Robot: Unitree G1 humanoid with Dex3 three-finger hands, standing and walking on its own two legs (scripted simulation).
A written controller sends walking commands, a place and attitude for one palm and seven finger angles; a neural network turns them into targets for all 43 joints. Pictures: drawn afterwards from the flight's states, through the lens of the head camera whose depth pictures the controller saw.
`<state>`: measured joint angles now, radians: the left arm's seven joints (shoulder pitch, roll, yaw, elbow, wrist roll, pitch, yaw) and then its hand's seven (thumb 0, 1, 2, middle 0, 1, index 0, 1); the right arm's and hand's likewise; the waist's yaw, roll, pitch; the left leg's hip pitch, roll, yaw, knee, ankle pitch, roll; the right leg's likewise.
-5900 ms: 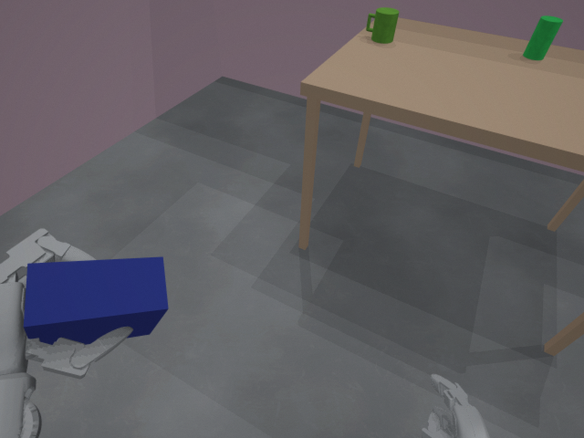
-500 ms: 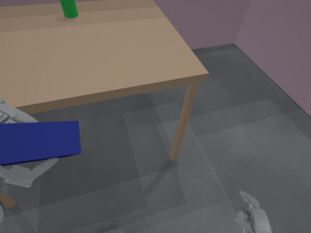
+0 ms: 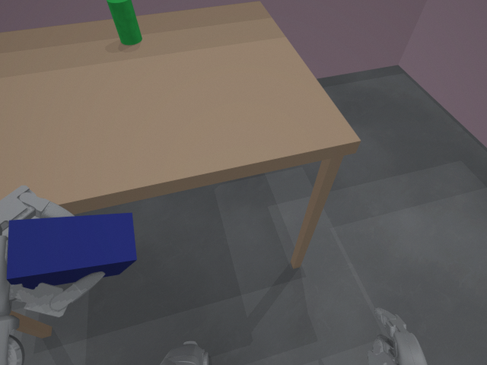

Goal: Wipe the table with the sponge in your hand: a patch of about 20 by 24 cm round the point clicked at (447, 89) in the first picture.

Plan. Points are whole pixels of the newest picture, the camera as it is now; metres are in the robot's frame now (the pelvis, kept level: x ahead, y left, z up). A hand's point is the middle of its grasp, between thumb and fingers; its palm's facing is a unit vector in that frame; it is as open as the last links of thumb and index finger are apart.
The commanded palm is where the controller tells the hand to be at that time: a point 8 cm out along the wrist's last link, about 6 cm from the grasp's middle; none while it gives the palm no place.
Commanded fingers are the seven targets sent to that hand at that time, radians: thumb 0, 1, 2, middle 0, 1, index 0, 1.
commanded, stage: take the last steps up to it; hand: left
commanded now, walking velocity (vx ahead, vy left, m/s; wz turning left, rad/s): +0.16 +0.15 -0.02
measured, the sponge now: (91, 250) +0.23 +0.20 +0.14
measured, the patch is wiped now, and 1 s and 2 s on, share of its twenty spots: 0.00 0.00 0.00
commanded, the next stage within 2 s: come to a stop and stand still in 0.04 s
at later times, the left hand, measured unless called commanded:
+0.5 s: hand (24, 224) +0.25 +0.27 +0.17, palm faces +0.36 -0.82 -0.45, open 9.7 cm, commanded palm +0.19 +0.31 +0.17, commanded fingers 0.00 0.10 1.30 -1.20 -1.60 -1.20 -1.60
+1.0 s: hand (10, 275) +0.19 +0.26 +0.16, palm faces +0.39 -0.84 -0.38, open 9.7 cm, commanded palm +0.14 +0.30 +0.17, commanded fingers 0.00 0.10 1.30 -1.20 -1.60 -1.20 -1.60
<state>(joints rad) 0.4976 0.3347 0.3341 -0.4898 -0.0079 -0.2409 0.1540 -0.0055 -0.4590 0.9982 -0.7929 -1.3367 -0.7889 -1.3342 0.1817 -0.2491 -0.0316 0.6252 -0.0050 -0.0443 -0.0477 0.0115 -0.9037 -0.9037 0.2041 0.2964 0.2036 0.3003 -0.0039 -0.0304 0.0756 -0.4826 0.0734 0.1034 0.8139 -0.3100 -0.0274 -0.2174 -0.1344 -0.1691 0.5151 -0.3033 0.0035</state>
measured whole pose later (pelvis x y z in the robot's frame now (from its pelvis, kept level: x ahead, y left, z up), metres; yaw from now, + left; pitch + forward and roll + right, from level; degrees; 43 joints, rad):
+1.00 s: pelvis -0.03 +0.02 -0.01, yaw -3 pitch -2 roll +1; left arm 0.47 0.36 0.33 -0.48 -0.02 -0.18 0.17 -0.01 -0.46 1.00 -0.79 -1.34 -0.79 -1.34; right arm 0.23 -0.21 0.01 0.59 0.00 -0.05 -0.08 0.01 -0.90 -0.90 0.20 0.30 0.20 0.30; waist 0.02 -0.02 0.01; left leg -0.22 0.03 0.07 0.50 -0.25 -0.01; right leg -0.29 0.01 -0.13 0.50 -0.19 -0.02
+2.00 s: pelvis -0.03 +0.07 +0.00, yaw -5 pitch -3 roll +1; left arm 0.39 0.35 0.32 -0.34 -0.01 -0.24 0.07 -0.01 -0.46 1.01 -0.79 -1.34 -0.79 -1.34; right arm 0.26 -0.19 0.04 0.55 0.01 -0.16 -0.01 0.01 -0.90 -0.90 0.20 0.30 0.20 0.30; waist 0.03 -0.03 0.04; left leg -0.20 -0.04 0.09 0.47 -0.23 0.06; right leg -0.29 0.00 -0.03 0.49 -0.18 -0.01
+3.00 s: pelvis +0.13 +0.20 -0.02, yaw -7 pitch -1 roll +2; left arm 0.49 0.38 0.41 -0.54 -0.03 -0.26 0.12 0.00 -0.46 1.01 -0.79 -1.34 -0.79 -1.34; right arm 0.22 -0.19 0.01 0.61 0.02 -0.08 0.02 0.01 -0.90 -0.90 0.21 0.30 0.20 0.30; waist 0.00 -0.01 0.08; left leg -0.44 0.02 0.05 0.86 -0.38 -0.01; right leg -0.25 -0.10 -0.03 0.66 -0.39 0.03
